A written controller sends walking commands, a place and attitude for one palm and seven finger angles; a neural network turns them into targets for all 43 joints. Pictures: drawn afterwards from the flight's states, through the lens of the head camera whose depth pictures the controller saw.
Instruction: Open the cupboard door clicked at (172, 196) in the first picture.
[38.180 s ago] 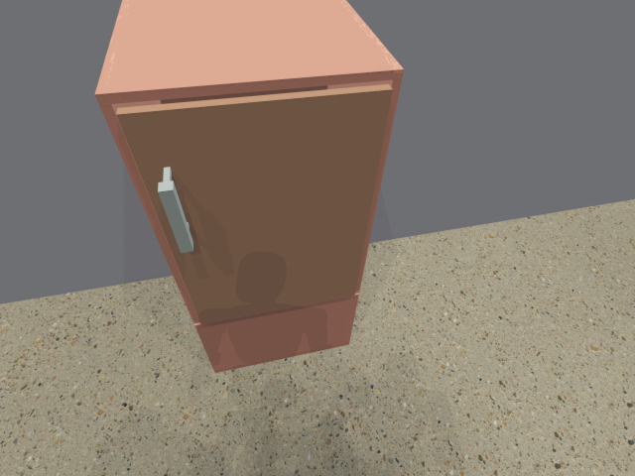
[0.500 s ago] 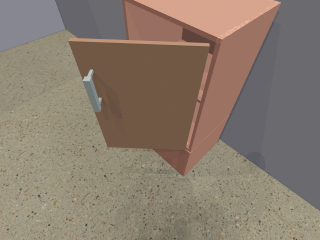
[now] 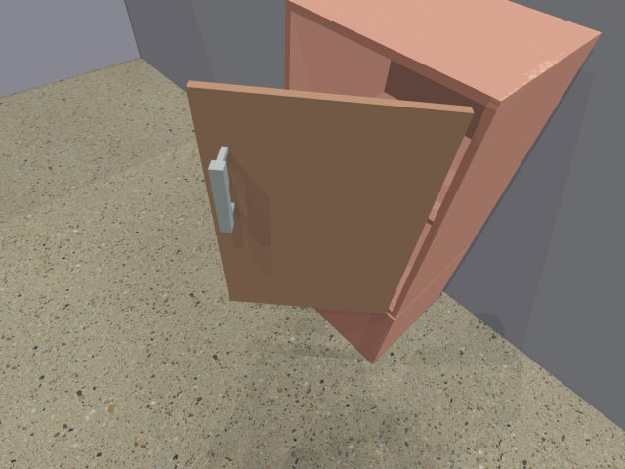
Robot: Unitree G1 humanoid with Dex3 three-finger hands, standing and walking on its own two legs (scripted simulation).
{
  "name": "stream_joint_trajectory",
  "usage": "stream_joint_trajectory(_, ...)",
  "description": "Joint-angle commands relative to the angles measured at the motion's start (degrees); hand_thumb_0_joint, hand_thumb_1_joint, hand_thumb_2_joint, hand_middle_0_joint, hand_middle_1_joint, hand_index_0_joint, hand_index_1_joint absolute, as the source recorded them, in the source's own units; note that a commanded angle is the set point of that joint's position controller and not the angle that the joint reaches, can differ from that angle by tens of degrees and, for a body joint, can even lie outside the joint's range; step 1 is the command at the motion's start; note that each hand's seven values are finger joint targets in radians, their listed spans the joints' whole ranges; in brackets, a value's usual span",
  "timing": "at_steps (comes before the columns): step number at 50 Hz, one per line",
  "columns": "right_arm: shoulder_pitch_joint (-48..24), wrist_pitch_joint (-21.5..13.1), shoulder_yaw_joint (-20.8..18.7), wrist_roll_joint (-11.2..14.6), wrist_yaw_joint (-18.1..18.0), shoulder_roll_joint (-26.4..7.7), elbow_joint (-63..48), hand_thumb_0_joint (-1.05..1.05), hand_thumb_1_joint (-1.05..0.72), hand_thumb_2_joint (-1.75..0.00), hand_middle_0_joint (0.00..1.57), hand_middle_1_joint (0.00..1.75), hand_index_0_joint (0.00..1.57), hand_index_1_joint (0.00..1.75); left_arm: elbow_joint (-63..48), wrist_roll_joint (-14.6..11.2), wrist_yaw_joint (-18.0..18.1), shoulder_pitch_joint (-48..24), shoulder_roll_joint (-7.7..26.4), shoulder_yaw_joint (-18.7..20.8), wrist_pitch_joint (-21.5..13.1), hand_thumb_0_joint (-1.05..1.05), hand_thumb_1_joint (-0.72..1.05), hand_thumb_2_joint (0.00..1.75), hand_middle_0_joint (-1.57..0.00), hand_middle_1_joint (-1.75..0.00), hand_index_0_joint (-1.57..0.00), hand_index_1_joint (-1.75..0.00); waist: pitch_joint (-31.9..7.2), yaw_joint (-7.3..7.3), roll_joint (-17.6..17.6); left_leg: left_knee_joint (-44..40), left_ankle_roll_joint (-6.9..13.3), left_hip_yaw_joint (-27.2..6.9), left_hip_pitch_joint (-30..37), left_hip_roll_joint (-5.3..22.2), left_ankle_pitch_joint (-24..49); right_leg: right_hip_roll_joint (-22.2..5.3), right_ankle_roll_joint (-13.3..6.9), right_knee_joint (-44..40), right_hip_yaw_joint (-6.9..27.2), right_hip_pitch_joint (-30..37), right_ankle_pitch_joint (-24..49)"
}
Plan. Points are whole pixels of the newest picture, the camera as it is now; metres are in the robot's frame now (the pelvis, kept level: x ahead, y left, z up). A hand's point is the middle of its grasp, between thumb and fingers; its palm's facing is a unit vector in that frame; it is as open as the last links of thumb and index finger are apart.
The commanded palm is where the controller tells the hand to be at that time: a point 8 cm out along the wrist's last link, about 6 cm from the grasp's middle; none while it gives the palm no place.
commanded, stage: come to a stop and stand still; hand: left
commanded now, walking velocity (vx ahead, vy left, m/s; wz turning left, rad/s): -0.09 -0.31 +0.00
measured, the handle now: (225, 190) +0.52 +0.20 +0.02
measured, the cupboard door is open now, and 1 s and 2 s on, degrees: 43 43 43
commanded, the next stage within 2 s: look again from close up in 0.76 s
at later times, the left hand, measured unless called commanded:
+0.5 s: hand out of the picture +0.01 +0.13 -0.14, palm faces +0.04 -0.97 -0.24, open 7.3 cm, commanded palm none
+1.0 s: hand out of the picture -0.07 +0.14 -0.16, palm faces +0.07 -0.98 -0.21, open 7.4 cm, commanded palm none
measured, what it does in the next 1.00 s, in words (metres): steps on the spot: right foot, then left foot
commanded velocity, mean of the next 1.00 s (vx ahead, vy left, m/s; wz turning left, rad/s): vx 0.02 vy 0.02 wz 0.00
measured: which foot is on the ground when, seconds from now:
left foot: down 0.00-0.36, up 0.38-0.96, down 0.98-1.00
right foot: up 0.00-0.34, down 0.36-1.00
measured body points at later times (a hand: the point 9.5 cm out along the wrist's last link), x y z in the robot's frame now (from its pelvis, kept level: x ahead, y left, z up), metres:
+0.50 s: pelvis -0.03 -0.05 +0.02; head -0.04 -0.07 +0.47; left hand +0.01 +0.18 -0.12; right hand -0.04 -0.28 -0.15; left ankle +0.00 +0.11 -0.68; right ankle -0.05 -0.12 -0.72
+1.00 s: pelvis -0.03 -0.02 +0.01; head -0.02 -0.03 +0.46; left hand -0.07 +0.19 -0.15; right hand +0.07 -0.25 -0.14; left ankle -0.06 +0.08 -0.73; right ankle -0.05 -0.12 -0.72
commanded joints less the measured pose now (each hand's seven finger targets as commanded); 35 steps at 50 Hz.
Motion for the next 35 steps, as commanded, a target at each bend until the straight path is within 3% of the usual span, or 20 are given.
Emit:
stream_joint_trajectory(1,4.8,-1.2,-1.5,-0.7,-2.2,-9.9,-0.9,0.00,-0.90,-0.90,0.20,0.30,0.20,0.30,-3.1,-0.5,0.7,2.1,-0.6,-0.4,0.1,0.00,0.90,0.90,-0.20,-0.30,-0.20,-0.30,-2.7,-1.64,16.8,-18.2,11.8,-19.5,4.1,18.5,25.6,3.5,-2.7,15.8,3.5,-7.9,-7.3)
stream_joint_trajectory(2,3.6,-1.0,-1.1,-0.7,-2.5,-8.7,-0.3,0.00,-0.90,-0.90,0.20,0.30,0.20,0.30,-2.0,-0.3,0.4,1.3,1.4,0.0,0.3,0.00,0.90,0.90,-0.20,-0.30,-0.20,-0.30,-1.9,-1.71,18.6,-17.5,10.7,-17.2,3.2,17.0,26.3,3.2,-2.7,17.3,4.9,-7.8,-4.6)
stream_joint_trajectory(4,2.7,-0.6,-1.2,-0.8,-2.8,-8.3,-0.6,0.00,-0.90,-0.90,0.20,0.30,0.20,0.30,-2.1,-0.3,-0.5,0.7,2.1,0.5,0.7,0.00,0.90,0.90,-0.20,-0.30,-0.20,-0.30,-1.2,-1.83,16.1,-15.8,10.2,-12.8,4.4,15.2,28.7,3.8,-2.2,18.0,4.0,-9.5,-1.7)
stream_joint_trajectory(6,4.2,-0.4,-2.0,-1.0,-3.3,-8.8,0.0,0.00,-0.90,-0.90,0.20,0.30,0.20,0.30,-2.7,-0.1,-1.1,-0.8,1.9,0.7,1.2,0.00,0.90,0.90,-0.20,-0.30,-0.20,-0.30,-1.9,-2.67,11.6,-15.2,10.8,-12.7,6.9,15.8,29.5,5.0,-2.0,18.0,3.3,-11.0,-1.6)
stream_joint_trajectory(7,4.6,-0.4,-2.2,-1.0,-3.4,-9.9,0.1,0.00,-0.90,-0.90,0.20,0.30,0.20,0.30,-3.0,-0.1,-1.3,-1.0,1.6,0.8,1.5,0.00,0.90,0.90,-0.20,-0.30,-0.20,-0.30,-3.3,-2.81,11.4,-15.5,10.9,-12.7,7.9,16.2,28.0,5.2,-1.8,18.3,3.6,-11.2,-1.1)
stream_joint_trajectory(10,3.7,-0.1,-2.7,-1.0,-3.2,-10.5,0.0,0.00,-0.90,-0.90,0.20,0.30,0.20,0.30,-3.8,-0.2,-1.6,-1.9,1.2,1.0,2.0,0.00,0.90,0.90,-0.20,-0.30,-0.20,-0.30,-4.1,-2.66,13.6,-17.4,10.3,-12.0,7.6,15.6,17.1,5.3,-1.7,15.6,3.1,-10.4,-0.3)
stream_joint_trajectory(13,2.7,0.2,-3.2,-1.3,-2.7,-10.6,-0.7,0.00,-0.90,-0.90,0.20,0.30,0.20,0.30,-4.4,-0.3,-1.8,-2.5,0.2,0.9,1.5,0.00,0.90,0.90,-0.20,-0.30,-0.20,-0.30,-3.9,-2.98,14.2,-18.3,9.7,-12.7,5.4,14.6,6.8,5.8,-2.3,5.7,1.5,-6.1,-1.0)
stream_joint_trajectory(14,2.5,0.4,-3.3,-1.4,-2.5,-11.0,-0.6,0.00,-0.90,-0.90,0.20,0.30,0.20,0.30,-4.2,-0.4,-1.8,-1.9,-0.3,0.8,1.2,0.00,0.90,0.90,-0.20,-0.30,-0.20,-0.30,-3.8,-2.66,15.1,-18.3,9.3,-12.8,4.0,14.2,2.5,6.2,-2.6,1.9,0.8,-3.8,-0.4)
stream_joint_trajectory(16,1.5,0.7,-3.2,-1.1,-2.1,-9.5,-0.7,0.00,-0.90,-0.90,0.20,0.30,0.20,0.30,-2.7,-0.3,-1.6,2.1,-0.2,0.8,0.3,0.00,0.90,0.90,-0.20,-0.30,-0.20,-0.30,-3.7,-0.38,11.5,-15.4,6.5,-10.6,-2.1,11.0,-5.8,7.1,-3.1,-11.9,-0.5,6.4,8.0)
stream_joint_trajectory(17,1.6,0.9,-2.8,-0.7,-1.8,-7.1,-0.9,0.00,-0.90,-0.90,0.20,0.30,0.20,0.30,-1.7,0.0,-1.3,5.0,1.2,1.0,-0.2,0.00,0.90,0.90,-0.20,-0.30,-0.20,-0.30,-3.6,0.72,4.7,-10.5,3.6,-5.8,-6.8,6.1,-11.6,4.9,-3.4,-18.9,2.0,11.5,8.9)
stream_joint_trajectory(18,0.9,1.3,-1.6,0.1,-1.5,-2.3,-1.9,0.00,-0.90,-0.90,0.20,0.30,0.20,0.30,-1.7,0.7,-0.8,5.9,5.6,1.4,-0.7,0.00,0.90,0.90,-0.20,-0.30,-0.20,-0.30,-1.5,1.20,-10.5,2.5,0.0,1.1,-13.9,-0.8,-15.2,-6.3,-6.9,-28.3,17.8,10.8,-3.8)
stream_joint_trajectory(19,-2.4,1.6,-1.3,-0.2,-1.0,-2.6,-3.6,0.00,-0.90,-0.90,0.20,0.30,0.20,0.30,-3.2,0.0,-0.4,2.9,6.9,1.0,-1.0,0.00,0.90,0.90,-0.20,-0.30,-0.20,-0.30,2.3,1.68,-12.1,8.9,0.3,-2.2,-12.9,-0.5,-16.7,-12.2,-9.7,-34.1,23.9,0.3,-12.1)
stream_joint_trajectory(20,-1.0,1.6,-1.5,-0.5,-0.5,-3.5,-2.8,0.00,-0.90,-0.90,0.20,0.30,0.20,0.30,-4.2,0.0,-0.3,-1.4,6.0,0.6,-1.4,0.00,0.90,0.90,-0.20,-0.30,-0.20,-0.30,3.4,-0.35,-8.3,12.5,0.7,-3.8,-10.7,0.1,-13.4,-11.3,-10.6,-35.2,22.2,-4.6,-16.7)
stream_joint_trajectory(21,-0.2,1.8,-1.5,-0.7,-0.5,-2.7,-1.3,0.00,-0.90,-0.90,0.20,0.30,0.20,0.30,-4.4,0.0,0.0,-2.8,4.3,0.8,-2.1,0.00,0.90,0.90,-0.20,-0.30,-0.20,-0.30,5.8,-1.02,-9.0,15.1,0.9,-3.9,-11.1,-0.2,-9.2,-8.9,-9.5,-35.1,21.5,-4.8,-10.5)
stream_joint_trajectory(23,3.7,1.3,-1.3,-0.8,-0.3,-2.6,2.0,0.00,-0.90,-0.90,0.20,0.30,0.20,0.30,-3.8,-0.5,-0.2,-3.6,1.7,-0.1,-3.0,0.00,0.90,0.90,-0.20,-0.30,-0.20,-0.30,7.5,-2.64,-3.5,18.3,0.3,-3.3,-9.9,0.1,-3.5,-5.8,-9.2,-32.3,14.7,-3.3,2.6)
stream_joint_trajectory(25,5.4,0.6,-1.0,-0.4,-0.2,-2.0,2.9,0.00,-0.90,-0.90,0.20,0.30,0.20,0.30,-3.3,-0.6,-0.5,-1.4,1.7,-0.3,-3.8,0.00,0.90,0.90,-0.20,-0.30,-0.20,-0.30,5.9,-1.87,-2.0,15.9,-0.3,-2.5,-9.8,-0.4,-2.0,-5.4,-9.7,-30.1,12.0,1.9,12.6)
stream_joint_trajectory(27,4.4,0.5,-0.9,-0.2,-0.5,-1.9,2.8,0.00,-0.90,-0.90,0.20,0.30,0.20,0.30,-2.2,-0.5,-0.2,1.9,2.2,-0.1,-4.1,0.00,0.90,0.90,-0.20,-0.30,-0.20,-0.30,4.2,-0.49,-1.1,14.5,-0.9,-2.2,-10.8,-0.8,-3.4,-7.0,-10.9,-27.3,12.1,7.5,26.3)
stream_joint_trajectory(32,1.0,1.1,-0.8,0.3,-1.1,-2.2,1.3,0.00,-0.90,-0.90,0.20,0.30,0.20,0.30,-0.3,-0.4,0.5,5.8,3.5,0.7,-3.5,0.00,0.90,0.90,-0.20,-0.30,-0.20,-0.30,0.2,1.48,-1.3,11.4,-1.6,-2.8,-11.3,-1.1,-8.1,-10.8,-14.4,-21.7,14.0,14.8,43.8)
stream_joint_trajectory(35,0.1,1.4,-0.7,0.7,-1.2,-1.6,0.7,0.00,-0.90,-0.90,0.20,0.30,0.20,0.30,0.5,-0.3,0.8,6.1,3.6,0.8,-3.2,0.00,0.90,0.90,-0.20,-0.30,-0.20,-0.30,-0.9,1.36,-3.1,9.2,-1.4,-3.1,-8.5,-1.6,-8.6,-11.0,-15.0,-20.2,14.3,13.3,46.1)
